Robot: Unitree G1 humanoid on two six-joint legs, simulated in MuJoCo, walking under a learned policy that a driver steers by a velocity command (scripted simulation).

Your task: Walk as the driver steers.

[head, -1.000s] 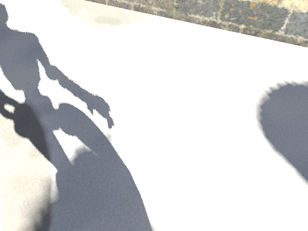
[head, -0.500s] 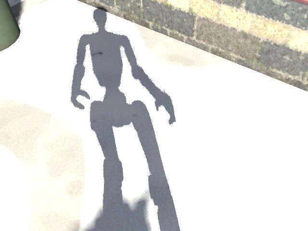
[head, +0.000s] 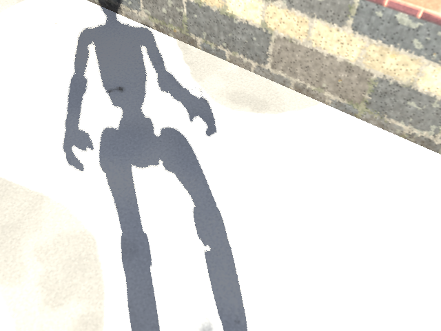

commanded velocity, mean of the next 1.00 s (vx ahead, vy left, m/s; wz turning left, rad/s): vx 0.19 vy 0.00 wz -0.27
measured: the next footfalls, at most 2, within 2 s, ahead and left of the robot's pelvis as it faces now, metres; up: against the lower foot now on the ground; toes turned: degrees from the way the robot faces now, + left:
right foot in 0.26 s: +0.12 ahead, -0.15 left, +0.00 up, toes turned -12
left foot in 0.74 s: +0.15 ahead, +0.06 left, +0.00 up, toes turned -22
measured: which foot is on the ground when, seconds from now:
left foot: down 0.00-0.26, up 0.28-0.72, down 0.74-1.00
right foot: up 0.00-0.24, down 0.26-0.74, up 0.76-1.00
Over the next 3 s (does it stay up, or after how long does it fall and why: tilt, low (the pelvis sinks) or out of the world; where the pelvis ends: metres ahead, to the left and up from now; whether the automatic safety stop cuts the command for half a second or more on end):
stays up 0.84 0.02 0.00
